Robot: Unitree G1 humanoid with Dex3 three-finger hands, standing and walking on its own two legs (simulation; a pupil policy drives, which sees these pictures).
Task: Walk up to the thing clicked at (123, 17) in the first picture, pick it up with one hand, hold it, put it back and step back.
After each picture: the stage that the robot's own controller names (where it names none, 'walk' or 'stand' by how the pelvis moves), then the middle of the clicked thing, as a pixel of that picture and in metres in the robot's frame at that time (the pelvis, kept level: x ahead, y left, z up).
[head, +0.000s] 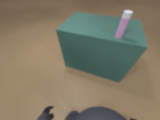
stand; (122, 25) +0.86 -0.26 +0.12
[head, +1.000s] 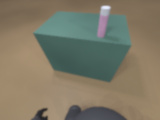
rise first; (103, 23) +0.78 -0.03 +0.16
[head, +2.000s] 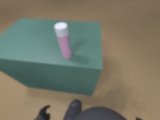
stand; (64, 43) +0.46 +0.24 +0.14
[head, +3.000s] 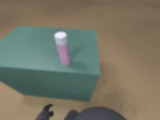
stand; (63, 50) +0.44 +0.22 +0.12
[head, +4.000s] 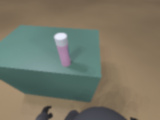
stand; (63, 52) +0.43 +0.21 +0.12
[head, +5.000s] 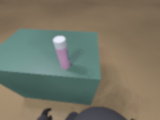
stand; (62, 54) +0.41 +0.22 +0.12
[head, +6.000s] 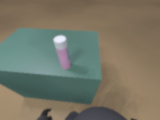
stand; (63, 54) +0.40 +0.21 +0.12
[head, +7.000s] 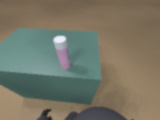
stand; (63, 54) +0.40 +0.22 +0.12
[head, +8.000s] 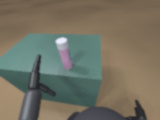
rise first; (65, 55) +0.41 +0.24 +0.12
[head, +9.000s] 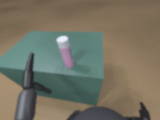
go down; (66, 53) +0.41 +0.23 +0.12
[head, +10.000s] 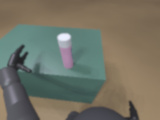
go down; (66, 53) +0.40 +0.20 +0.13
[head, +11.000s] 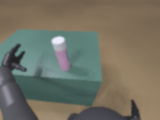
approach; (62, 56) +0.39 +0.22 +0.13
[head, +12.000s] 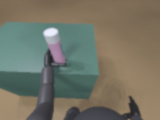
close; (56, 49) +0.41 +0.23 +0.15
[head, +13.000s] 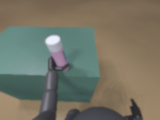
lift; (59, 56) +0.36 +0.21 +0.15
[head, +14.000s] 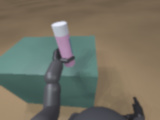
lift; (65, 47) +0.36 +0.17 +0.26
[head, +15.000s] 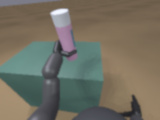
hold; (67, 39) +0.32 +0.16 +0.34
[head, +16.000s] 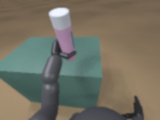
hold; (66, 40) +0.32 +0.15 +0.33
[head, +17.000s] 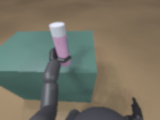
crouch; (61, 47) +0.38 +0.19 +0.23
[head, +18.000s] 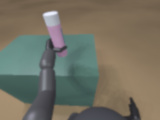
lower; (57, 37) +0.42 +0.22 +0.28
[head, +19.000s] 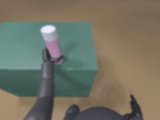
lower; (54, 47) +0.42 +0.24 +0.16
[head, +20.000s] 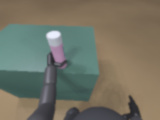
lower; (58, 52) +0.39 +0.22 +0.15
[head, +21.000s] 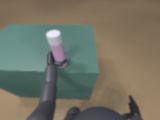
lower; (58, 51) +0.40 +0.22 +0.15
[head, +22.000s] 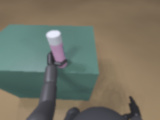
lower; (58, 51) +0.40 +0.22 +0.15
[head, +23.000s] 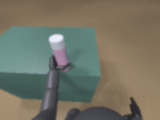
draw back; (61, 55) +0.37 +0.21 +0.15
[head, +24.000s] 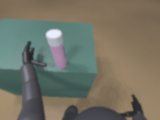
sink last; (58, 52) +0.38 +0.21 +0.15
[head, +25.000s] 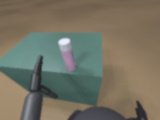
sink last; (68, 56) +0.39 +0.21 +0.13
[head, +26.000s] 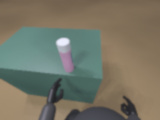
stand; (66, 57) +0.37 +0.20 +0.12
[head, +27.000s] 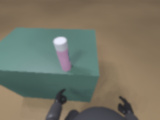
stand; (63, 56) +0.38 +0.21 +0.12
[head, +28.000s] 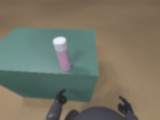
stand; (63, 56) +0.38 +0.21 +0.12
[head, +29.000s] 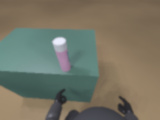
stand; (63, 56) +0.38 +0.21 +0.12
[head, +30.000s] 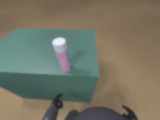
stand; (63, 57) +0.38 +0.20 +0.13
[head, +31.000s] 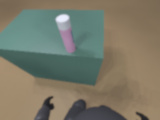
walk; (67, 36) +0.49 +0.20 +0.14
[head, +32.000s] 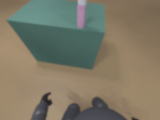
walk; (81, 13) +0.83 +0.12 +0.14
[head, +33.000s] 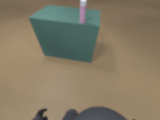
stand; (82, 12) +1.15 +0.18 +0.14
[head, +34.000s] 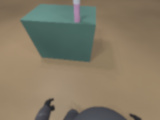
stand; (77, 10) +1.10 +0.22 +0.13
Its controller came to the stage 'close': yes
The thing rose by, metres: 0.24
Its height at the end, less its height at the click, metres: +0.00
